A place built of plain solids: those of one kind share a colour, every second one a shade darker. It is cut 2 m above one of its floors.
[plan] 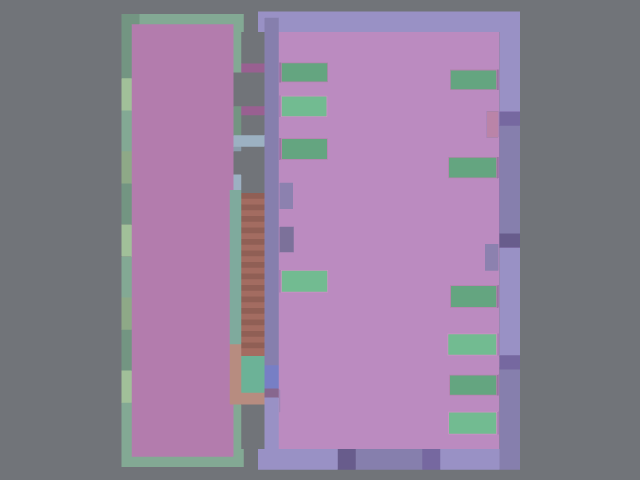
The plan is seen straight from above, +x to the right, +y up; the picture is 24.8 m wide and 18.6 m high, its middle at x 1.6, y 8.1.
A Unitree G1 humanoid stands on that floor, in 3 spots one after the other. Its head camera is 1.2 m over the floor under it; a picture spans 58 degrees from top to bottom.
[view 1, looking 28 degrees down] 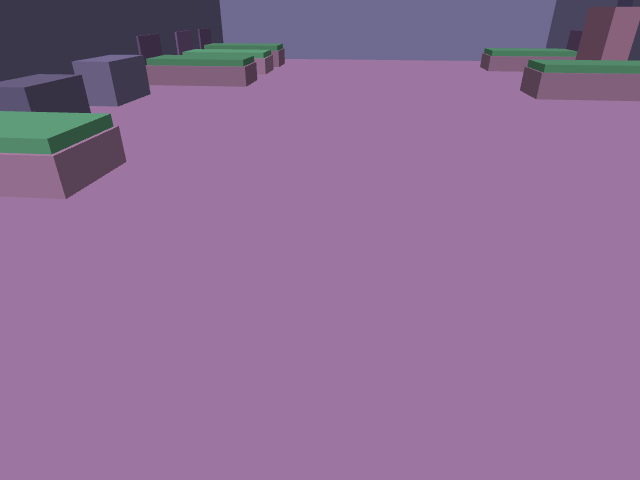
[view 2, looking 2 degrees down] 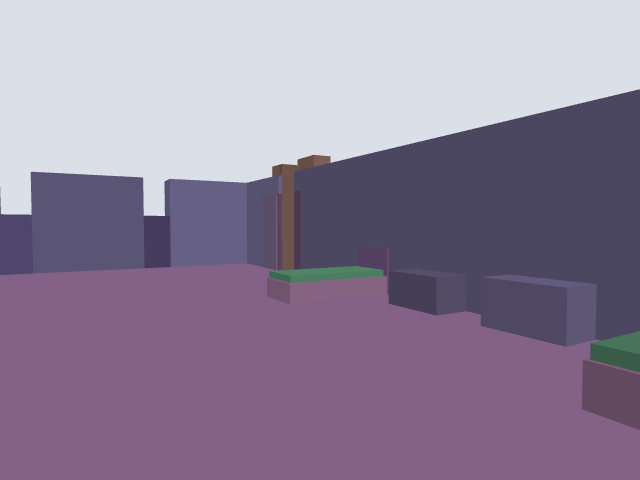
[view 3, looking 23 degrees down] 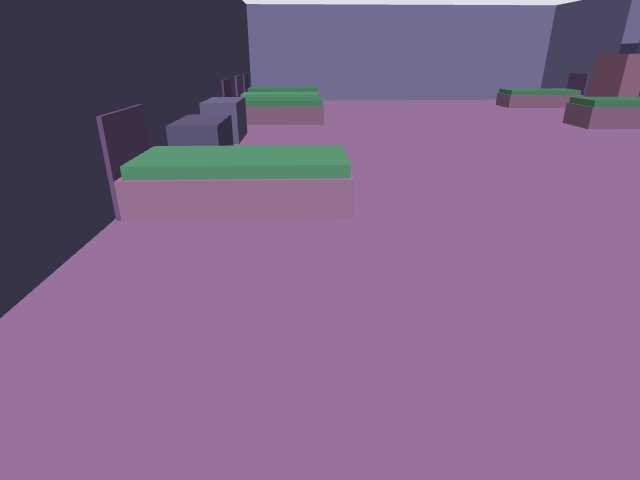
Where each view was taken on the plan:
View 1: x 4.02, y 3.40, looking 96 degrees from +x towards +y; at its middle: floor_dorter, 2.56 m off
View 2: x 4.75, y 12.76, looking -120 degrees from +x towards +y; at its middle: wall_dorter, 9.52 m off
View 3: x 1.53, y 2.80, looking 88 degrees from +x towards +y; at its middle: floor_dorter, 3.07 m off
